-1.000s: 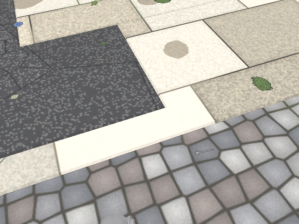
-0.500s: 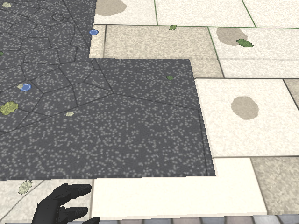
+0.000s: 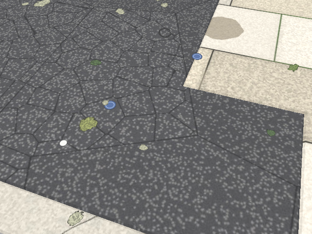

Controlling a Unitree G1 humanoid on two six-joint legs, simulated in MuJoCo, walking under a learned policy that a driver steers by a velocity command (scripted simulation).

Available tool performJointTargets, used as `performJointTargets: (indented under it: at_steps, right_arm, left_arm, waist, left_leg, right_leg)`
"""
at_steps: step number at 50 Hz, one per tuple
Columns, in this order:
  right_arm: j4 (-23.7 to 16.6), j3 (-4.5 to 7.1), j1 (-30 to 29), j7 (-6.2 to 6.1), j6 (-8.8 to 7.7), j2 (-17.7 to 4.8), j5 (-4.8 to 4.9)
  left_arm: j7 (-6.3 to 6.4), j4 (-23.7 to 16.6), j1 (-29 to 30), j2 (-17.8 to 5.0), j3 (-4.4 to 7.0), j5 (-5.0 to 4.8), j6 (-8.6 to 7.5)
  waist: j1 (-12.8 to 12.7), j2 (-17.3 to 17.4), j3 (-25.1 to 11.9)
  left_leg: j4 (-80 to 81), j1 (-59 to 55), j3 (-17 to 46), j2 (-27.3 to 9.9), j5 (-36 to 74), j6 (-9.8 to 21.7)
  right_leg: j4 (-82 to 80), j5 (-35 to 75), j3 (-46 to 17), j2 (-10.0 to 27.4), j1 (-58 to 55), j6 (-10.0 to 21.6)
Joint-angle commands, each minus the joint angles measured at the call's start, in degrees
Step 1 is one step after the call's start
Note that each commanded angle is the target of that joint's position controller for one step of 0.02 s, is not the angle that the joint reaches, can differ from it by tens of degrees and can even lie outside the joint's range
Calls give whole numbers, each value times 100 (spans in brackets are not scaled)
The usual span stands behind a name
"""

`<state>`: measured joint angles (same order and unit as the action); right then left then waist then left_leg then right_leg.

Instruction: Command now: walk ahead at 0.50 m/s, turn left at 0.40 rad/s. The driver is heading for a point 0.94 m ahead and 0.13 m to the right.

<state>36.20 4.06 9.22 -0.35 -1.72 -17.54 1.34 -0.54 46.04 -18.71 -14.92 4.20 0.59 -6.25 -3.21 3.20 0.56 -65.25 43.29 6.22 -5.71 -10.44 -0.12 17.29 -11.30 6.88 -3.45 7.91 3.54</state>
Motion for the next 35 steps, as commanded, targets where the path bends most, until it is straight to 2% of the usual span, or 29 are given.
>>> performJointTargets:
  at_steps: [1, 3, 5, 8, 10, 11, 12, 13, 14, 15, 16, 17, 18, 19, 20, 22, 24, 27, 29, 32, 34, 35]
  right_arm:
    - [-296, -46, -94, 56, -113, -41, -35]
    - [-397, -107, -622, 126, -183, 51, -52]
    - [-529, -147, -1067, 199, -228, 107, -15]
    - [-747, -141, -1459, 283, -265, 55, 39]
    - [-769, -71, -1256, 317, -281, -102, 11]
    - [-647, 19, -748, 301, -284, -259, -27]
    - [-369, 165, 172, 254, -277, -528, -60]
    - [-137, 309, 1289, 158, -240, -949, -138]
    - [-58, 377, 1501, 136, -237, -1450, -169]
    - [-34, 269, 1762, 121, -215, -917, -127]
    - [-3, 194, 1380, 115, -221, -737, -120]
    - [-26, 137, 983, 120, -231, -548, -94]
    - [-33, 93, 659, 146, -244, -391, -109]
    - [-41, 54, 479, 164, -278, -254, -153]
    - [-20, 56, 393, 175, -313, -225, -152]
    - [93, 92, 378, 171, -404, -332, -118]
    - [213, 137, 471, 117, -424, -465, -134]
    - [340, 169, 630, 59, -389, -586, -101]
    - [447, 200, 834, 52, -373, -711, -65]
    - [634, 233, 1094, 57, -329, -804, 6]
    - [724, 259, 1133, 38, -284, -862, 16]
    - [754, 266, 1090, 27, -253, -885, 13]
  left_arm:
    - [-8, -342, 445, -715, 111, -29, -101]
    - [-3, -211, 194, -824, 114, -107, -49]
    - [-12, -67, -124, -930, 118, -168, 14]
    - [-18, 116, -429, -1017, 117, -202, 144]
    - [15, 177, -381, -1118, 132, -228, 212]
    - [41, 197, -298, -1172, 137, -256, 238]
    - [77, 201, -258, -1121, 106, -256, 257]
    - [111, 28, -163, -923, 11, -130, 213]
    - [35, -173, -725, -218, -232, -42, 86]
    - [-13, -69, -411, -727, -108, -162, -38]
    - [-27, -280, 118, -876, -46, -308, -77]
    - [3, -349, 392, -789, -75, -264, -78]
    - [22, -367, 477, -749, -56, -151, -43]
    - [13, -349, 336, -702, -37, -121, 36]
    - [11, -315, 192, -588, -49, -131, 117]
    - [32, -334, 215, -442, -77, -105, 230]
    - [44, -446, 582, -380, -109, -62, 252]
    - [-21, -554, 1175, -261, -179, -73, 208]
    - [-69, -627, 1540, -293, -188, -108, 180]
    - [-145, -790, 1942, -420, -162, -146, 152]
    - [-194, -842, 1953, -523, -126, -135, 117]
    - [-203, -808, 1793, -579, -96, -128, 101]
  waist:
    - [228, -515, 45]
    - [4, -502, 103]
    - [-195, -525, 196]
    - [-276, -682, 278]
    - [-25, -878, 98]
    - [314, -970, -218]
    - [772, -921, -764]
    - [1206, -510, -1578]
    - [813, 1034, -2328]
    - [1120, 637, -2598]
    - [1044, 501, -1630]
    - [835, 113, -1107]
    - [611, -24, -730]
    - [371, 79, -591]
    - [232, 138, -522]
    - [111, 120, -311]
    - [158, 26, -122]
    - [368, 27, 25]
    - [531, 41, 70]
    - [664, 74, 177]
    - [605, 116, 170]
    - [488, 161, 99]
  left_leg:
    - [1067, -108, -40, -91, 839, 8]
    - [1894, -249, -348, -56, 1177, 52]
    - [2466, -229, -539, -4, 1160, 86]
    - [3028, -262, -706, 157, 633, 213]
    - [3364, -873, -850, 402, 173, 413]
    - [3633, -1684, -979, 598, 244, 560]
    - [3824, -3058, -1013, 712, 627, 761]
    - [3439, -5010, 24, -202, 1225, 1115]
    - [3862, -6952, 2844, -1716, 686, 2140]
    - [4325, -6988, 3452, -1718, 310, 2142]
    - [4429, -6273, 2465, -1482, 605, 1891]
    - [4540, -5395, 1754, -1200, 1020, 1708]
    - [4749, -4575, 1331, -994, 1363, 1609]
    - [4986, -3986, 1053, -846, 1397, 1559]
    - [5220, -3638, 930, -799, 1238, 1574]
    - [5525, -3202, 627, -765, 1327, 1630]
    - [5658, -3072, 316, -685, 1374, 1580]
    - [5686, -3009, -148, -471, 1238, 1350]
    - [5629, -3107, -229, -481, 986, 1261]
    - [5378, -3595, -67, -734, 658, 1173]
    - [5134, -3887, 43, -895, 771, 1083]
    - [4921, -3985, 40, -903, 1082, 1008]
  right_leg:
    - [-836, 1588, -864, 1458, 107, 809]
    - [-802, 1638, -736, 1452, -130, 751]
    - [-725, 1609, -772, 1574, -518, 754]
    - [-513, 2015, -829, 1835, -1121, 721]
    - [-84, 3165, -744, 1887, -1310, 602]
    - [473, 4090, -581, 1794, -1281, 485]
    - [1452, 4471, -322, 1563, -897, 321]
    - [3070, 2929, -159, 1324, 470, 89]
    - [5157, -1557, -350, 308, 2925, -282]
    - [5896, -2200, -1238, 388, 3563, -257]
    - [6029, -1772, -1122, 648, 4015, -251]
    - [5721, -1264, -996, 892, 3902, -259]
    - [5373, -986, -969, 1024, 3602, -318]
    - [5187, -796, -1031, 1147, 3185, -346]
    - [5040, -690, -1034, 1169, 2941, -385]
    - [4675, -461, -994, 1194, 2885, -484]
    - [4046, 112, -986, 1222, 3037, -538]
    - [2780, 1148, -877, 1091, 2794, -501]
    - [2216, 1467, -781, 938, 2590, -482]
    - [1705, 1250, -823, 856, 2630, -330]
    - [1475, 857, -783, 785, 2511, -158]
    - [1356, 690, -696, 710, 2246, -71]
